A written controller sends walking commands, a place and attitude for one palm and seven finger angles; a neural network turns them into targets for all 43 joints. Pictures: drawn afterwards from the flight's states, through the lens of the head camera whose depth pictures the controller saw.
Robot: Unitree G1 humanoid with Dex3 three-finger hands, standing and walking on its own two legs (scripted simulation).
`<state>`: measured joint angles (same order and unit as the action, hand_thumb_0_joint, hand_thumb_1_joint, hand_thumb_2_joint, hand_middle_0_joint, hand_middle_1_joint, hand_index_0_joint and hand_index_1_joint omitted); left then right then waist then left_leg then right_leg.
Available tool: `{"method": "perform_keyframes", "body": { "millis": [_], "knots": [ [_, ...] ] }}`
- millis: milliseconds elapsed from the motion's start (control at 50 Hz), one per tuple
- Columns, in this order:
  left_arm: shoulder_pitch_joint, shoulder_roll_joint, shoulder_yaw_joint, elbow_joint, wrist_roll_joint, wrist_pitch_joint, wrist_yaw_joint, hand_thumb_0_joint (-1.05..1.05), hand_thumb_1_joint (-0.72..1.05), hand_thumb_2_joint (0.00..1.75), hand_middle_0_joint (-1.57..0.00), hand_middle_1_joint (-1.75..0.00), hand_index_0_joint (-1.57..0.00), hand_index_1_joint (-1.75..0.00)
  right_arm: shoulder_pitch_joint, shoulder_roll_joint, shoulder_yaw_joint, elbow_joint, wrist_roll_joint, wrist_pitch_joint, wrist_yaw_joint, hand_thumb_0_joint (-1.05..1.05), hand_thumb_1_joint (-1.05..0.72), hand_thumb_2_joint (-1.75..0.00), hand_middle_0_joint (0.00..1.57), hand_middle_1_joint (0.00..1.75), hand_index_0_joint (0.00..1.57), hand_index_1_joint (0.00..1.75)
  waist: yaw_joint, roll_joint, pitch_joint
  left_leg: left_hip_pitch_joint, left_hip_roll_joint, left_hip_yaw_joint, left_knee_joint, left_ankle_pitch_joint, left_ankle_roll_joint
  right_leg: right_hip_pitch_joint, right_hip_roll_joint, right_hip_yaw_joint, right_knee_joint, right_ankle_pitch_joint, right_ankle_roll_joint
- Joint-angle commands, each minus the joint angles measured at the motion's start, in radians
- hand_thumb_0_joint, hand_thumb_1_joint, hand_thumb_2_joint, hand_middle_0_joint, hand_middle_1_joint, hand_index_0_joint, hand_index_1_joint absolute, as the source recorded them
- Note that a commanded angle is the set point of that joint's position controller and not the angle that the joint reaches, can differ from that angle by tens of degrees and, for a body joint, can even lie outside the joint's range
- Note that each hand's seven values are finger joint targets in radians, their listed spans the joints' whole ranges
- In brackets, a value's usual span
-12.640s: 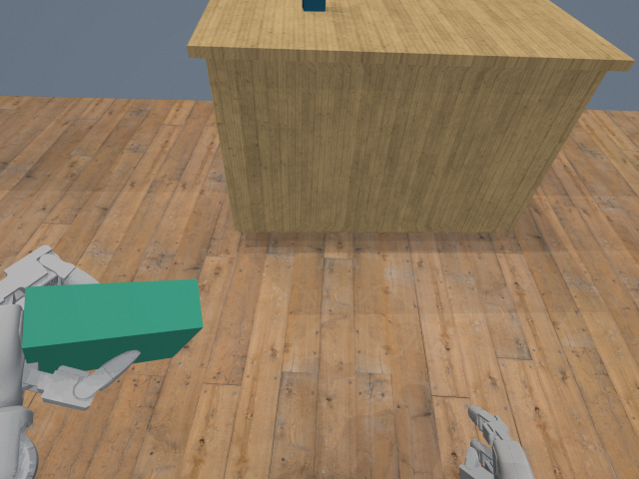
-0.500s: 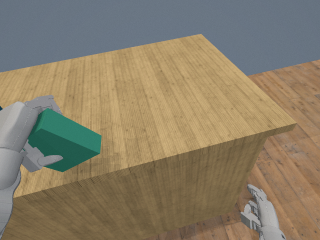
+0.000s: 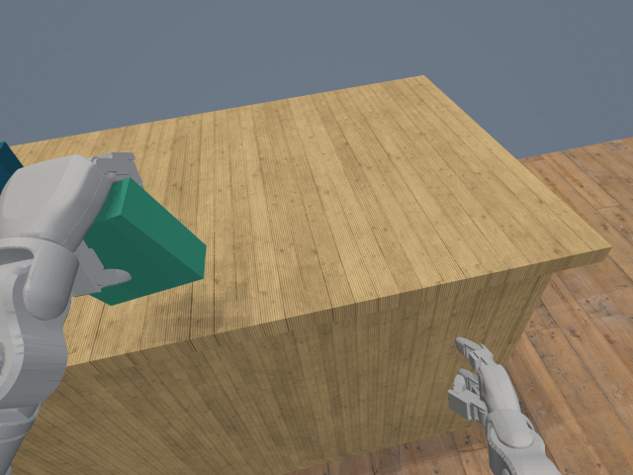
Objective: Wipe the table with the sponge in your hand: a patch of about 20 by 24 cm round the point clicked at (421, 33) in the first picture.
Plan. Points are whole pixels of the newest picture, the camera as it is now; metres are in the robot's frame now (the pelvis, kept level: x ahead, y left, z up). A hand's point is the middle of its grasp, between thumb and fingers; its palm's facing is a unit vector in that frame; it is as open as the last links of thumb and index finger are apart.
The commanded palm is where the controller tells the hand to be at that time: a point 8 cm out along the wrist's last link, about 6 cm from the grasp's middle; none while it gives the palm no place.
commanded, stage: turn the palm down, sponge in hand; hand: left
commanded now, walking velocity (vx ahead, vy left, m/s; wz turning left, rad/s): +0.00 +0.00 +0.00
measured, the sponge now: (133, 259) +0.25 +0.26 +0.19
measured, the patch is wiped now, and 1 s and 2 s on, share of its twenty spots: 0.00 0.00 0.00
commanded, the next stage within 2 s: move the sponge above the wiping area in 0.56 s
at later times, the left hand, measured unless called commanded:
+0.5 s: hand (112, 225) +0.24 +0.25 +0.25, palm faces +0.32 +0.00 -0.95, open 9.6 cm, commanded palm +0.18 +0.24 +0.30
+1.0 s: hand (113, 217) +0.26 +0.26 +0.25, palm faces +0.32 -0.03 -0.95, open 9.6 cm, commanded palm +0.20 +0.24 +0.29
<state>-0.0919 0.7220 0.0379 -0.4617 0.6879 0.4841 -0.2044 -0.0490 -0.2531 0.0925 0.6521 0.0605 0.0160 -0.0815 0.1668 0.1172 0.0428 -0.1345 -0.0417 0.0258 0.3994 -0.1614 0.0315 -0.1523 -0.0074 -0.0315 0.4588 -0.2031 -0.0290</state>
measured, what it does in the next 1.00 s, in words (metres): stands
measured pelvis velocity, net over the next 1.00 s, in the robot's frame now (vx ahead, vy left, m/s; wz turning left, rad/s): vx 0.00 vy -0.03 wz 0.00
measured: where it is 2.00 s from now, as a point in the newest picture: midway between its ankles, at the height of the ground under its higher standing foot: outside the picture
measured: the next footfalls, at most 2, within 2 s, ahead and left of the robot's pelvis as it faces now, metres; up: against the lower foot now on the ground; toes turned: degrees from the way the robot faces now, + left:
none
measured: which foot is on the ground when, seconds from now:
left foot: down 0.00-1.00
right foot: down 0.00-1.00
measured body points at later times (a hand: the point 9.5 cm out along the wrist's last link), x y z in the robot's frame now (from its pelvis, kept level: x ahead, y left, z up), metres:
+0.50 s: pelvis -0.01 -0.04 -0.01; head -0.04 -0.10 +0.44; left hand +0.22 +0.24 +0.30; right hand +0.27 -0.22 -0.07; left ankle +0.04 +0.10 -0.74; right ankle +0.04 -0.10 -0.74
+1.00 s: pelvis +0.00 -0.03 +0.00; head -0.02 -0.10 +0.44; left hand +0.23 +0.26 +0.30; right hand +0.27 -0.21 -0.08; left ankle +0.04 +0.10 -0.74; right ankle +0.04 -0.10 -0.74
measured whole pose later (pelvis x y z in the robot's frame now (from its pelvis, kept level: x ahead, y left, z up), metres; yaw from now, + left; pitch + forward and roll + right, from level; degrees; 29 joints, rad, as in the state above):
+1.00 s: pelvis +0.00 -0.03 +0.00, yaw +0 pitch -6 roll +1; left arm -0.11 0.67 0.10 -0.30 0.72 0.43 -0.15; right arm -0.01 -0.27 0.05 0.69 0.07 -0.03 -0.07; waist 0.15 0.15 0.01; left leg -0.16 -0.01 0.01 0.44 -0.18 -0.01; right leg -0.18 0.03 -0.04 0.50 -0.22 -0.07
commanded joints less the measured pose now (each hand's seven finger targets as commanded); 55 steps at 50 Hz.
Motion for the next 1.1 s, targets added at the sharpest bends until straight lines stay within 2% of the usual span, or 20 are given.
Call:
{"method": "perform_keyframes", "body": {
  "millis": [0, 80, 160, 220, 260, 320, 340, 380, 520, 540, 560, 680, 740, 760, 800, 840, 980, 1020, 1040, 1080],
  "knots": [
    [-0.303, 0.252, 0.262, -0.02, 0.034, 0.019, 0.074, 0.0, 0.1, 1.3, -1.2, -1.6, -1.2, -1.6, -0.239, -0.092, -0.033, -0.161, 0.001, -0.041, 0.001, 0.0, -0.9, -0.9, 0.2, 0.3, 0.2, 0.3, 0.002, -0.035, -0.196, -0.001, 0.051, -0.091, -0.092, 0.055, -0.027, 0.05, 0.007, 0.047, -0.083, 0.006, -0.035],
    [-0.232, 0.162, 0.182, 0.005, 0.028, 0.023, 0.039, 0.0, 0.1, 1.3, -1.2, -1.6, -1.2, -1.6, -0.234, -0.085, -0.031, -0.183, 0.021, -0.036, 0.009, 0.0, -0.9, -0.9, 0.2, 0.3, 0.2, 0.3, -0.018, -0.073, -0.177, -0.017, 0.048, -0.068, -0.081, -0.011, -0.022, 0.013, 0.001, 0.045, -0.093, -0.034, -0.019],
    [-0.24, 0.122, 0.126, -0.054, 0.044, 0.01, 0.039, 0.0, 0.1, 1.3, -1.2, -1.6, -1.2, -1.6, -0.256, -0.084, -0.027, -0.215, 0.024, -0.06, 0.006, 0.0, -0.9, -0.9, 0.2, 0.3, 0.2, 0.3, -0.027, -0.052, -0.194, -0.029, 0.038, -0.063, -0.064, -0.085, -0.015, 0.008, -0.008, 0.063, -0.09, -0.095, -0.02],
    [-0.295, 0.209, 0.173, -0.159, 0.075, -0.023, 0.058, 0.0, 0.1, 1.3, -1.2, -1.6, -1.2, -1.6, -0.265, -0.083, -0.035, -0.21, 0.01, -0.075, -0.007, 0.0, -0.9, -0.9, 0.2, 0.3, 0.2, 0.3, -0.02, -0.031, -0.257, 0.005, 0.019, -0.059, -0.039, -0.044, -0.006, 0.033, -0.013, 0.094, -0.086, -0.11, -0.02],
    [-0.38, 0.282, 0.222, -0.207, 0.101, -0.033, 0.084, 0.0, 0.1, 1.3, -1.2, -1.6, -1.2, -1.6, -0.286, -0.082, -0.033, -0.209, -0.003, -0.098, -0.012, 0.0, -0.9, -0.9, 0.2, 0.3, 0.2, 0.3, -0.004, 0.045, -0.307, 0.008, 0.012, -0.06, -0.018, -0.018, -0.009, 0.06, -0.016, 0.122, -0.069, -0.125, -0.037],
    [-0.376, 0.343, 0.284, -0.153, 0.125, -0.056, 0.11, 0.0, 0.1, 1.3, -1.2, -1.6, -1.2, -1.6, -0.262, -0.076, -0.035, -0.173, -0.019, -0.094, -0.009, 0.0, -0.9, -0.9, 0.2, 0.3, 0.2, 0.3, 0.006, 0.014, -0.273, 0.012, 0.009, -0.064, -0.012, 0.043, -0.015, 0.045, -0.02, 0.15, -0.085, -0.11, -0.043],
    [-0.386, 0.378, 0.321, -0.148, 0.128, -0.051, 0.117, 0.0, 0.1, 1.3, -1.2, -1.6, -1.2, -1.6, -0.283, -0.076, -0.035, -0.179, -0.008, -0.103, -0.008, 0.0, -0.9, -0.9, 0.2, 0.3, 0.2, 0.3, 0.01, 0.034, -0.257, 0.008, 0.009, -0.072, -0.003, 0.028, -0.019, 0.034, -0.009, 0.203, -0.103, -0.141, -0.058],
    [-0.377, 0.315, 0.287, -0.041, 0.102, -0.051, 0.124, 0.0, 0.1, 1.3, -1.2, -1.6, -1.2, -1.6, -0.262, -0.073, -0.043, -0.147, -0.011, -0.09, -0.001, 0.0, -0.9, -0.9, 0.2, 0.3, 0.2, 0.3, 0.0, -0.038, -0.211, -0.002, 0.02, -0.057, 0.008, 0.05, -0.021, 0.019, -0.028, 0.186, -0.112, -0.127, -0.044],
    [-0.21, 0.176, 0.203, 0.055, 0.022, -0.042, 0.063, 0.0, 0.1, 1.3, -1.2, -1.6, -1.2, -1.6, -0.247, -0.086, -0.058, -0.169, 0.012, -0.079, 0.009, 0.0, -0.9, -0.9, 0.2, 0.3, 0.2, 0.3, -0.017, -0.124, -0.167, -0.051, 0.029, -0.035, 0.039, 0.013, -0.019, -0.001, -0.06, 0.185, -0.14, -0.136, -0.005],
    [-0.186, 0.146, 0.186, 0.051, 0.024, -0.036, 0.055, 0.0, 0.1, 1.3, -1.2, -1.6, -1.2, -1.6, -0.272, -0.076, -0.05, -0.186, 0.023, -0.09, 0.011, 0.0, -0.9, -0.9, 0.2, 0.3, 0.2, 0.3, -0.021, -0.105, -0.15, -0.05, 0.026, -0.036, 0.048, 0.004, -0.022, -0.023, -0.054, 0.216, -0.15, -0.164, -0.015],
    [-0.173, 0.132, 0.163, 0.054, 0.017, -0.038, 0.048, 0.0, 0.1, 1.3, -1.2, -1.6, -1.2, -1.6, -0.25, -0.091, -0.055, -0.186, 0.015, -0.086, 0.011, 0.0, -0.9, -0.9, 0.2, 0.3, 0.2, 0.3, -0.026, -0.11, -0.157, -0.066, 0.031, -0.035, 0.051, -0.005, -0.02, -0.014, -0.064, 0.19, -0.145, -0.166, -0.01],
    [-0.27, 0.258, 0.238, -0.052, 0.068, -0.063, 0.075, 0.0, 0.1, 1.3, -1.2, -1.6, -1.2, -1.6, -0.249, -0.089, -0.056, -0.195, 0.001, -0.103, -0.005, 0.0, -0.9, -0.9, 0.2, 0.3, 0.2, 0.3, -0.019, -0.086, -0.216, -0.041, 0.021, -0.039, 0.071, 0.013, -0.015, -0.01, -0.067, 0.215, -0.125, -0.198, -0.012],
    [-0.378, 0.35, 0.297, -0.105, 0.108, -0.079, 0.103, 0.0, 0.1, 1.3, -1.2, -1.6, -1.2, -1.6, -0.272, -0.086, -0.053, -0.194, -0.003, -0.116, -0.011, 0.0, -0.9, -0.9, 0.2, 0.3, 0.2, 0.3, -0.001, 0.02, -0.254, -0.002, 0.009, -0.049, 0.049, 0.037, -0.016, 0.002, -0.042, 0.225, -0.107, -0.155, -0.036],
    [-0.403, 0.352, 0.295, -0.079, 0.115, -0.084, 0.117, 0.0, 0.1, 1.3, -1.2, -1.6, -1.2, -1.6, -0.238, -0.094, -0.06, -0.18, -0.016, -0.116, -0.01, 0.0, -0.9, -0.9, 0.2, 0.3, 0.2, 0.3, 0.001, 0.034, -0.278, -0.006, 0.01, -0.048, 0.042, 0.066, -0.017, 0.031, -0.043, 0.185, -0.085, -0.099, -0.04],
    [-0.342, 0.328, 0.298, -0.046, 0.106, -0.089, 0.128, 0.0, 0.1, 1.3, -1.2, -1.6, -1.2, -1.6, -0.219, -0.087, -0.061, -0.167, -0.016, -0.114, -0.003, 0.0, -0.9, -0.9, 0.2, 0.3, 0.2, 0.3, 0.008, 0.015, -0.272, -0.001, 0.015, -0.046, 0.022, 0.098, -0.019, 0.047, -0.034, 0.153, -0.079, -0.028, -0.038],
    [-0.362, 0.299, 0.288, -0.038, 0.097, -0.079, 0.126, 0.0, 0.1, 1.3, -1.2, -1.6, -1.2, -1.6, -0.259, -0.075, -0.055, -0.171, -0.001, -0.119, 0.001, 0.0, -0.9, -0.9, 0.2, 0.3, 0.2, 0.3, 0.006, 0.007, -0.253, 0.01, 0.013, -0.051, 0.016, 0.095, -0.021, 0.034, -0.023, 0.18, -0.09, -0.025, -0.042],
    [-0.201, 0.101, 0.144, 0.013, 0.042, -0.052, 0.068, 0.0, 0.1, 1.3, -1.2, -1.6, -1.2, -1.6, -0.223, -0.077, -0.057, -0.178, 0.013, -0.1, 0.013, 0.0, -0.9, -0.9, 0.2, 0.3, 0.2, 0.3, -0.016, -0.1, -0.206, -0.006, 0.033, -0.039, -0.008, 0.061, -0.018, 0.01, -0.032, 0.088, -0.09, 0.006, -0.009],
    [-0.184, 0.112, 0.145, 0.017, 0.053, -0.046, 0.06, 0.0, 0.1, 1.3, -1.2, -1.6, -1.2, -1.6, -0.219, -0.084, -0.058, -0.181, 0.012, -0.092, 0.009, 0.0, -0.9, -0.9, 0.2, 0.3, 0.2, 0.3, -0.02, -0.128, -0.191, -0.014, 0.032, -0.039, -0.009, 0.036, -0.014, -0.005, -0.028, 0.084, -0.095, -0.017, -0.004],
    [-0.179, 0.119, 0.156, -0.01, 0.06, -0.039, 0.059, 0.0, 0.1, 1.3, -1.2, -1.6, -1.2, -1.6, -0.254, -0.076, -0.049, -0.197, 0.019, -0.102, 0.01, 0.0, -0.9, -0.9, 0.2, 0.3, 0.2, 0.3, -0.016, -0.113, -0.201, -0.008, 0.031, -0.045, -0.007, 0.029, -0.016, -0.01, -0.019, 0.109, -0.097, -0.039, -0.016],
    [-0.224, 0.139, 0.153, -0.064, 0.074, -0.047, 0.065, 0.0, 0.1, 1.3, -1.2, -1.6, -1.2, -1.6, -0.232, -0.079, -0.049, -0.196, 0.011, -0.097, 0.008, 0.0, -0.9, -0.9, 0.2, 0.3, 0.2, 0.3, -0.015, -0.077, -0.236, 0.002, 0.029, -0.045, -0.019, 0.041, -0.015, 0.01, -0.021, 0.071, -0.079, -0.024, -0.012]
  ]
}}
